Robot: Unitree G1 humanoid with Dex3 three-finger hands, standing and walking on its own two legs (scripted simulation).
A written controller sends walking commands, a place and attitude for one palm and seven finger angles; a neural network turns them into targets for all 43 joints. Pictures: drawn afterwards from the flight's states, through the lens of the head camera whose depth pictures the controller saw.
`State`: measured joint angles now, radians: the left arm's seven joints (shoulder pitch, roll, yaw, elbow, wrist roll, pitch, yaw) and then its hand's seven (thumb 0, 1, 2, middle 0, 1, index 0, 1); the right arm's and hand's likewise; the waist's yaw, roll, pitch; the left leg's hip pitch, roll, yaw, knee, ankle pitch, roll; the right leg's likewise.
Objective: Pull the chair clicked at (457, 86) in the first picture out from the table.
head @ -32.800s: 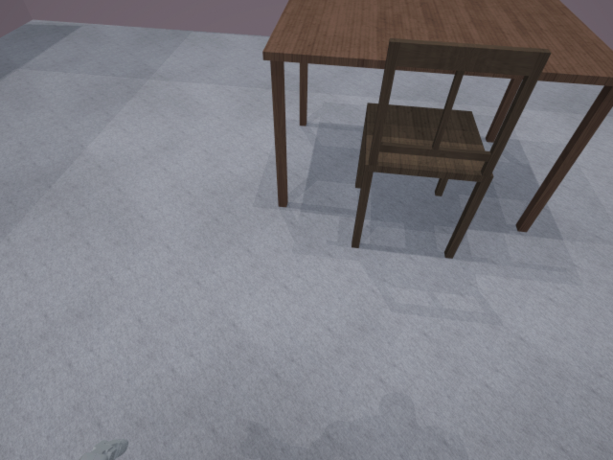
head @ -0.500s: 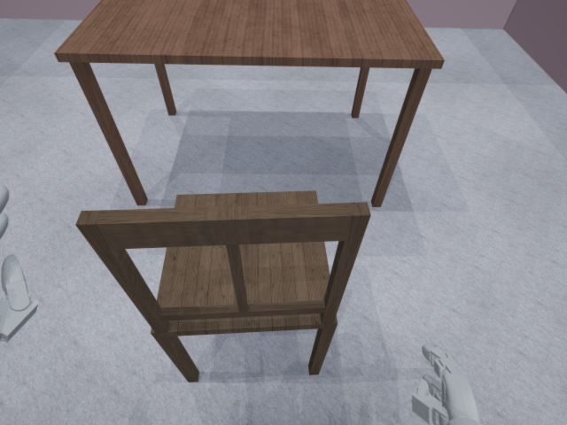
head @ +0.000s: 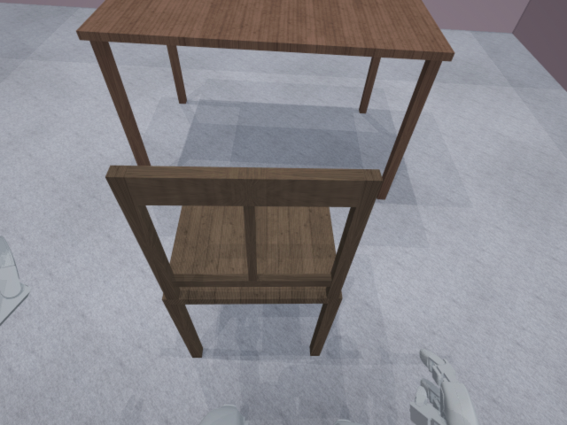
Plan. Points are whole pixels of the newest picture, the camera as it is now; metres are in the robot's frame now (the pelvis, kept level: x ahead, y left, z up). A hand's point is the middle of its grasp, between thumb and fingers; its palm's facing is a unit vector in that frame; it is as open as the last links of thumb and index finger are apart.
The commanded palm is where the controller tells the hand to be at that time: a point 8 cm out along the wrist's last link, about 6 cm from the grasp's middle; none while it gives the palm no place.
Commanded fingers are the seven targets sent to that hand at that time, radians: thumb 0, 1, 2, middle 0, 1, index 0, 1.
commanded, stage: step back with the hand held close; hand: left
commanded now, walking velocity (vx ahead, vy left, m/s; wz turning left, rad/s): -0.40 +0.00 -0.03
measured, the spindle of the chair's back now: (251, 244) +0.44 +0.09 -0.09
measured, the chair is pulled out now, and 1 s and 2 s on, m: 0.55 0.55 0.55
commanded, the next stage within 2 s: stop stepping back and stand still in 0.52 s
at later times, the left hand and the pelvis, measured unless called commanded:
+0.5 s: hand (43, 318) +0.17 +0.22 +0.19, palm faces +0.35 -0.83 -0.44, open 7.4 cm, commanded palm +0.11 +0.27 +0.20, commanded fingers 0.00 0.90 0.90 -0.20 -0.30 -0.20 -0.30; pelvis -0.05 -0.02 +0.01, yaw -3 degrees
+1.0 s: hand out of the picture +0.06 +0.19 +0.18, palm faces +0.36 -0.83 -0.43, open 7.4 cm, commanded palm +0.01 +0.24 +0.20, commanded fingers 0.00 0.90 0.90 -0.20 -0.30 -0.20 -0.30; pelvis -0.14 -0.05 +0.02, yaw -1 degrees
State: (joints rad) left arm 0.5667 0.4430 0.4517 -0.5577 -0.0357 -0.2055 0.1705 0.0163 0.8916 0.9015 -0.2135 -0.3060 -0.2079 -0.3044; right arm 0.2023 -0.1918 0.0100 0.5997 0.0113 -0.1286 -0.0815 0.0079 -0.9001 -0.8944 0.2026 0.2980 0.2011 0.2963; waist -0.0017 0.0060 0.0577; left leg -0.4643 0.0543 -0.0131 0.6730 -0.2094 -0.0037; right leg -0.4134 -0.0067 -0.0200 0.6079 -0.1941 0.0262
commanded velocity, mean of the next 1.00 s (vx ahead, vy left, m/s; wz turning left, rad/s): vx -0.22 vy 0.04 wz -0.02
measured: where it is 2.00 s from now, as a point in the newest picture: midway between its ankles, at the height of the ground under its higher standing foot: outside the picture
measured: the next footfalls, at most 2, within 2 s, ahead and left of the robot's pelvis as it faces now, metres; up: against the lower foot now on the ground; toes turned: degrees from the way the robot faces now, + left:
right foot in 0.54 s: -0.10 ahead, -0.17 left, +0.00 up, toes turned -4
left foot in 0.84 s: -0.10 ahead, +0.06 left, +0.00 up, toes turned -1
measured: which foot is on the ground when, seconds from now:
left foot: down 0.00-0.60, up 0.62-0.82, down 0.84-1.00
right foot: down 0.00-0.24, up 0.26-0.52, down 0.54-1.00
